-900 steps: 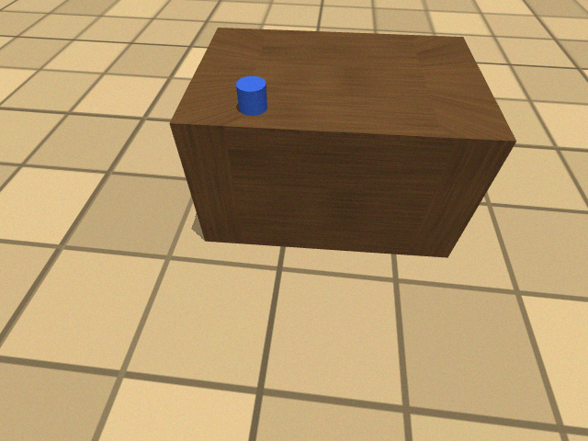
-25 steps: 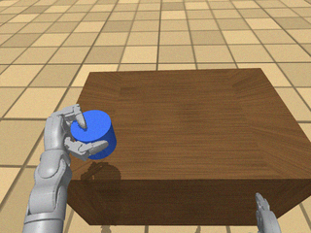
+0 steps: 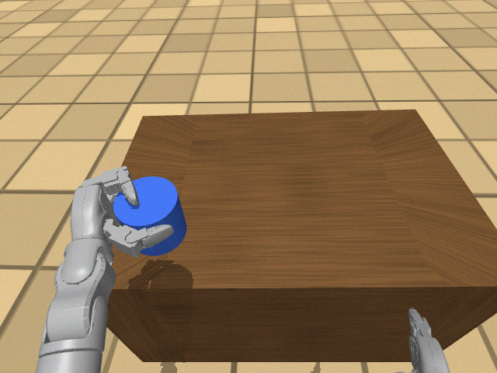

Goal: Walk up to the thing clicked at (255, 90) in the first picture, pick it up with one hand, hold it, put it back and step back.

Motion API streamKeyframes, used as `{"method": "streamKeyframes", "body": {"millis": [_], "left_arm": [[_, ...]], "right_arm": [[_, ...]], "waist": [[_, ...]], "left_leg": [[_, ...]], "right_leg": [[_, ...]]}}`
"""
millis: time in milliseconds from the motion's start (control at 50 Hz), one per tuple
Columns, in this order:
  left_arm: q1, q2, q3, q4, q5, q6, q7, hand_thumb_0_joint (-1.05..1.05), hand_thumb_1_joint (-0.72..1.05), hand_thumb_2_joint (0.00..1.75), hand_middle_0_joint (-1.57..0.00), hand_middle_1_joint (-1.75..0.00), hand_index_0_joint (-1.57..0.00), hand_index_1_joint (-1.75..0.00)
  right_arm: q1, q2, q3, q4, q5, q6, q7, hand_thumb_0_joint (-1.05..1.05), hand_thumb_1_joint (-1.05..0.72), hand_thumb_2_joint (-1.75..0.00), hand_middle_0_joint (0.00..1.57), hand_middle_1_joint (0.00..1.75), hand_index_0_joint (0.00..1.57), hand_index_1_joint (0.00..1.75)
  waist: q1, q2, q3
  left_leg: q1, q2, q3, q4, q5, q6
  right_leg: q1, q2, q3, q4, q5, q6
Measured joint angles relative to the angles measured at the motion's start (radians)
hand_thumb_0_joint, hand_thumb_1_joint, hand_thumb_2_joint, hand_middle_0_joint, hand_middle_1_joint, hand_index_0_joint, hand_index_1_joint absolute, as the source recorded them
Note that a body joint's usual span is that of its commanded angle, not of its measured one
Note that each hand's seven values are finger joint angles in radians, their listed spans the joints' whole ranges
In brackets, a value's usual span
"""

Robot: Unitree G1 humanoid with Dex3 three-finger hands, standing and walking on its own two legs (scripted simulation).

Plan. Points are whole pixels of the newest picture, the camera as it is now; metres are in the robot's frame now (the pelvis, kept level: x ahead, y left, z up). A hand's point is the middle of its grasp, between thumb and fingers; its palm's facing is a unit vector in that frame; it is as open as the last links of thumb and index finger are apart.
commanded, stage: hold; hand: left
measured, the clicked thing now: (152, 216) +0.33 +0.15 +0.11
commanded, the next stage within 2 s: crouch in 0.06 s
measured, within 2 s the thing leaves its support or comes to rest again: neither
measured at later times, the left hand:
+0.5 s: hand (146, 212) +0.35 +0.17 +0.09, palm faces +0.14 -0.99 +0.02, open 7.5 cm
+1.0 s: hand (164, 210) +0.41 +0.17 +0.02, palm faces +0.13 -0.99 +0.00, open 7.4 cm
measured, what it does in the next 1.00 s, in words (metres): stands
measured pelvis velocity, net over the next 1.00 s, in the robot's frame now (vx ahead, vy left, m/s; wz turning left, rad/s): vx -0.02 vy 0.00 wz -0.01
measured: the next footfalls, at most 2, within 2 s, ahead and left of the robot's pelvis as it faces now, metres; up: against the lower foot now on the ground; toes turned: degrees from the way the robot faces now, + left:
none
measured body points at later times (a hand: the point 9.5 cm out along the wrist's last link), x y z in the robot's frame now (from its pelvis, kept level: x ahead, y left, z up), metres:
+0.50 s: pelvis +0.00 +0.00 +0.00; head +0.01 +0.00 +0.45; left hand +0.33 +0.22 +0.10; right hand +0.15 -0.25 -0.09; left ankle -0.02 +0.12 -0.74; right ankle +0.01 -0.13 -0.74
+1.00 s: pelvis -0.02 +0.00 -0.04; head +0.05 +0.02 +0.41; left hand +0.40 +0.22 +0.02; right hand +0.13 -0.28 -0.09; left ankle -0.02 +0.12 -0.74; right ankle +0.01 -0.13 -0.74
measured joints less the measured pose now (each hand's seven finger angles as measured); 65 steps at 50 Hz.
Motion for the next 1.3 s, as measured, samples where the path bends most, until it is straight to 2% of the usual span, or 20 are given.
{"method": "streamKeyframes", "body": {"millis": [260,400,460,720,900,1060,1300], "left_arm": [[0.004,-0.005,-0.016,-0.008,0.006,0.000,0.007,0.01,-0.61,0.93,-0.58,-1.08,-1.32,-1.45],[-0.037,-0.004,-0.003,0.092,0.003,-0.038,-0.012,0.01,-0.61,0.93,-0.58,-1.08,-1.37,-1.48],[-0.069,0.000,0.011,0.171,0.004,-0.073,-0.012,0.01,-0.61,0.93,-0.58,-1.08,-1.38,-1.48],[-0.303,0.055,0.046,0.602,0.028,-0.332,-0.023,0.02,-0.59,0.91,-0.58,-1.06,-1.38,-1.47],[-0.397,0.084,0.062,0.770,0.041,-0.454,-0.021,0.02,-0.61,0.92,-0.59,-1.07,-1.40,-1.48],[-0.458,0.108,0.086,0.852,0.053,-0.505,-0.019,0.02,-0.60,0.92,-0.58,-1.07,-1.43,-1.51],[-0.520,0.136,0.118,0.920,0.066,-0.533,-0.028,0.02,-0.59,0.92,-0.58,-1.06,-1.44,-1.51]], "right_arm": [[-0.003,0.003,0.006,0.004,0.001,0.001,0.001,-0.01,0.50,-0.06,0.06,0.05,0.05,0.05],[-0.020,0.020,0.023,0.024,-0.003,-0.005,0.009,-0.01,0.52,-0.06,0.06,0.05,0.05,0.05],[-0.023,0.024,0.027,0.027,-0.005,-0.006,0.012,-0.01,0.53,-0.05,0.06,0.05,0.05,0.05],[-0.007,0.003,0.023,-0.073,-0.020,0.006,0.022,-0.01,0.52,-0.06,0.06,0.05,0.05,0.05],[0.037,-0.019,0.011,-0.190,-0.032,0.028,0.039,-0.01,0.50,-0.06,0.06,0.05,0.05,0.05],[0.074,-0.013,0.028,-0.302,-0.044,0.046,0.058,-0.01,0.50,-0.06,0.06,0.05,0.05,0.05],[0.130,-0.005,0.049,-0.443,-0.048,0.080,0.076,-0.01,0.49,-0.06,0.06,0.05,0.05,0.05]], "waist": [[0.003,0.000,0.001],[-0.004,-0.008,0.007],[-0.011,-0.014,0.013],[-0.051,-0.050,-0.008],[-0.072,-0.057,-0.035],[-0.091,-0.061,-0.056],[-0.112,-0.057,-0.072]], "left_leg": [[-0.002,-0.003,-0.001,0.004,-0.003,0.003],[-0.024,-0.003,0.000,0.011,-0.002,0.004],[-0.048,-0.003,0.001,0.025,-0.005,0.004],[-0.259,0.003,0.005,0.188,-0.059,0.003],[-0.396,0.008,0.006,0.300,-0.100,0.003],[-0.487,0.013,-0.002,0.374,-0.126,0.001],[-0.582,0.016,-0.010,0.457,-0.157,0.000]], "right_leg": [[0.001,-0.003,0.000,-0.001,-0.001,0.003],[-0.020,-0.003,0.001,0.005,0.002,0.003],[-0.045,-0.003,0.002,0.018,-0.001,0.003],[-0.257,-0.002,0.013,0.174,-0.047,0.001],[-0.394,0.001,0.017,0.278,-0.081,0.000],[-0.481,0.004,0.012,0.346,-0.104,-0.003],[-0.572,0.005,0.007,0.423,-0.133,-0.005]]}}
